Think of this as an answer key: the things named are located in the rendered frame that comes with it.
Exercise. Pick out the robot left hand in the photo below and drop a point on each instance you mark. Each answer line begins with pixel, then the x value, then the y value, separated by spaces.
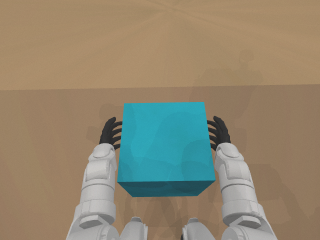
pixel 108 133

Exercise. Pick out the right robot thigh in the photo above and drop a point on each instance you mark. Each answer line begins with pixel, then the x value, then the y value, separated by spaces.
pixel 196 231

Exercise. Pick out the right robot shin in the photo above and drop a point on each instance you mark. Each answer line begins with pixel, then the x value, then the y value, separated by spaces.
pixel 192 220

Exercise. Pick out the robot left upper arm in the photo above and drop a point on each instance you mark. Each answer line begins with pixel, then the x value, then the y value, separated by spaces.
pixel 99 232

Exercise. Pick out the robot right forearm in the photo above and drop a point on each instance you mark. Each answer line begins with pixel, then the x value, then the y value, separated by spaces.
pixel 240 204

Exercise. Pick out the robot left forearm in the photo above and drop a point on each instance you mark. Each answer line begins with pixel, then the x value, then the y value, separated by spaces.
pixel 96 205

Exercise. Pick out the robot right upper arm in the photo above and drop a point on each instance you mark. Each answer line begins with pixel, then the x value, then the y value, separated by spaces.
pixel 239 232

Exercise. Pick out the carton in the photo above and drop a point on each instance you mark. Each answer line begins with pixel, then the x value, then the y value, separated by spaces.
pixel 165 150

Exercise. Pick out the robot right hand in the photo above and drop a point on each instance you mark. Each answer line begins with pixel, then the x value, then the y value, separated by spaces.
pixel 221 132

